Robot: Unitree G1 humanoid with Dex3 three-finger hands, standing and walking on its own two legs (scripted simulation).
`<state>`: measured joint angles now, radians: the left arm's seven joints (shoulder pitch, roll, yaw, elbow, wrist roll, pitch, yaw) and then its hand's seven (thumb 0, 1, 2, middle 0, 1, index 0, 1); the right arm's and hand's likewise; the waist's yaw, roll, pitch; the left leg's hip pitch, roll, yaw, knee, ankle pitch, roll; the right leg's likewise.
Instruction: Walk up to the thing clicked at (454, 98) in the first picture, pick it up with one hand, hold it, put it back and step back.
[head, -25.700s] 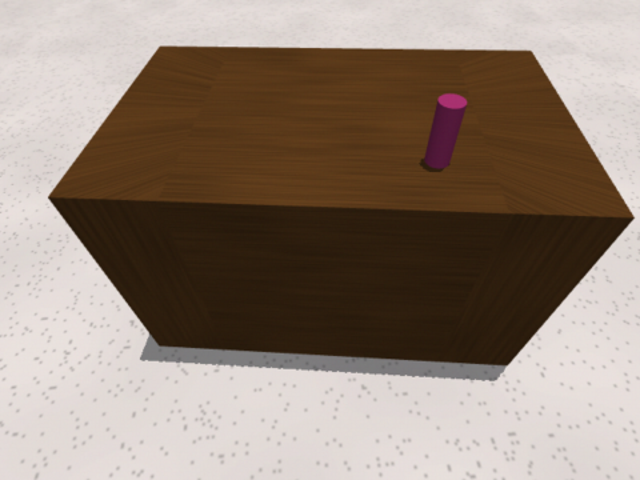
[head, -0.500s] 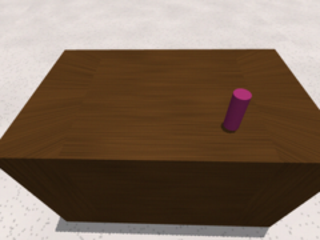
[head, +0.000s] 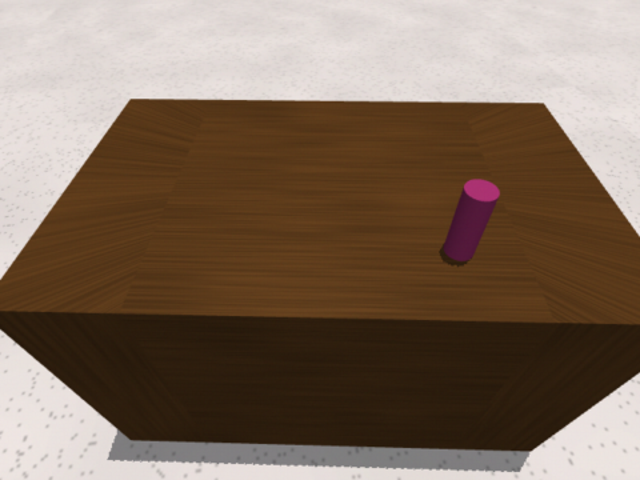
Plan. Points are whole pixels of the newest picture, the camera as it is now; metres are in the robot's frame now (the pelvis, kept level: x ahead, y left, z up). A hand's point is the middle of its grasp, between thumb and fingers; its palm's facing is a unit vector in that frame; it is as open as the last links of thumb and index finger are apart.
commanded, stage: home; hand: right
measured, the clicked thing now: (469, 222) +0.52 -0.24 +0.00
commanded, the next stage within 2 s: stand in 0.90 s
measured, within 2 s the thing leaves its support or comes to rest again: neither
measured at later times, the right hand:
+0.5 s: hand out of the picture +0.10 -0.25 -0.15, palm faces -0.06 +0.93 -0.36, open 17.4 cm
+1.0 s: hand out of the picture +0.10 -0.25 -0.15, palm faces -0.04 +0.93 -0.36, open 17.3 cm
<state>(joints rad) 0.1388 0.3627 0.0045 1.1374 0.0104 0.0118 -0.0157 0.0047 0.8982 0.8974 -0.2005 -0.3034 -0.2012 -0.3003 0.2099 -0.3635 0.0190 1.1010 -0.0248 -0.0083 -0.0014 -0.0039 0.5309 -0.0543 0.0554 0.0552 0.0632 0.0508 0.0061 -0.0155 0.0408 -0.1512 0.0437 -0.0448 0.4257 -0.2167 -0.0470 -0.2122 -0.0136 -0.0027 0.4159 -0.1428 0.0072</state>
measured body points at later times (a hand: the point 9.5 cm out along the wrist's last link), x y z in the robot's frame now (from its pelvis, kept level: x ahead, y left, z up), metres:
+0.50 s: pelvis +0.02 +0.00 +0.00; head +0.02 +0.00 +0.45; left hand +0.09 +0.31 -0.13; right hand +0.10 -0.30 -0.13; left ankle +0.02 +0.16 -0.74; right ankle +0.06 -0.12 -0.74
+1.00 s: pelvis +0.03 +0.01 +0.01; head +0.04 +0.01 +0.45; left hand +0.11 +0.31 -0.13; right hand +0.10 -0.30 -0.13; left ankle +0.02 +0.16 -0.74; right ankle +0.06 -0.12 -0.74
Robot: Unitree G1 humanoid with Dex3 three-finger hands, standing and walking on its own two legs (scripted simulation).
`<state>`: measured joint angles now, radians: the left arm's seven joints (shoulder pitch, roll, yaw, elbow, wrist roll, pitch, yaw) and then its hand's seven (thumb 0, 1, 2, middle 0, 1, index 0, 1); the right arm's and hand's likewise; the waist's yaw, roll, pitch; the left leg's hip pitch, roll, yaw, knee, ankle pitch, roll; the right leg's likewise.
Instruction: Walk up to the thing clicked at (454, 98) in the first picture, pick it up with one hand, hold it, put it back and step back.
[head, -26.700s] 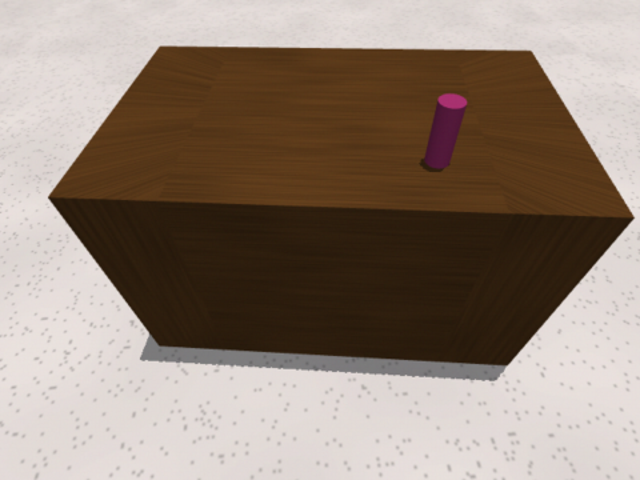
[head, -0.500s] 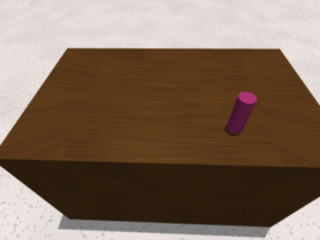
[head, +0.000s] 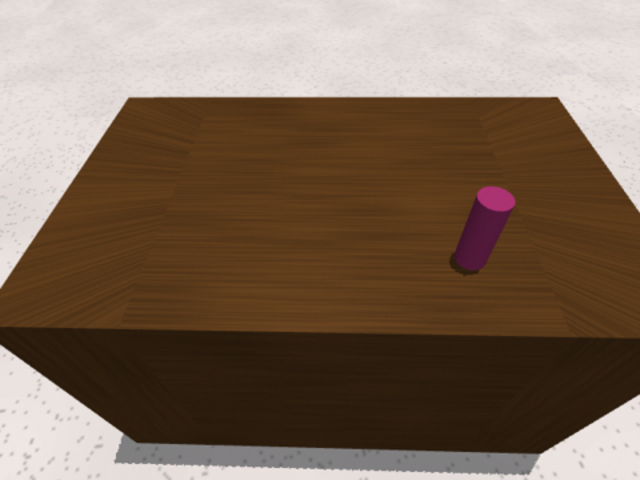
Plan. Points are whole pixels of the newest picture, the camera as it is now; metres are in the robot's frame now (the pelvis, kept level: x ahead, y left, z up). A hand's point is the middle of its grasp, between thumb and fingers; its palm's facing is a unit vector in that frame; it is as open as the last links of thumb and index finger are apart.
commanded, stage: stand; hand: right
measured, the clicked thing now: (481, 230) +0.48 -0.25 -0.01
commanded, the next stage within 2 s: none
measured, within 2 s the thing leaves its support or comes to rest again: neither
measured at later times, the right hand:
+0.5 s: hand out of the picture +0.08 -0.25 -0.16, palm faces -0.04 +0.93 -0.35, open 8.5 cm
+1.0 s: hand out of the picture +0.07 -0.26 -0.16, palm faces -0.04 +0.94 -0.35, open 7.4 cm
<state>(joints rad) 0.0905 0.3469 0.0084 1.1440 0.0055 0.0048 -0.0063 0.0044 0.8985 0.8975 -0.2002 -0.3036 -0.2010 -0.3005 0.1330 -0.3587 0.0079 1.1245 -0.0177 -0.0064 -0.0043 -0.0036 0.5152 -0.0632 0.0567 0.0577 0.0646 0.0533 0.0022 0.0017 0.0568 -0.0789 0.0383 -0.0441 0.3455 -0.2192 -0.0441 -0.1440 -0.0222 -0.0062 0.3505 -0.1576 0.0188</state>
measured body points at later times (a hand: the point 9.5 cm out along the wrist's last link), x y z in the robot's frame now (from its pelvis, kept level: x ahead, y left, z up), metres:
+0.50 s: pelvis +0.00 +0.00 +0.00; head +0.01 +0.00 +0.45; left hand +0.07 +0.30 -0.13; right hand +0.08 -0.30 -0.13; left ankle -0.02 +0.15 -0.75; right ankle +0.02 -0.13 -0.75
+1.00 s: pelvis +0.00 +0.00 +0.00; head +0.01 +0.00 +0.45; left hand +0.07 +0.30 -0.13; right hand +0.07 -0.30 -0.13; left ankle -0.02 +0.15 -0.75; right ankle +0.02 -0.13 -0.75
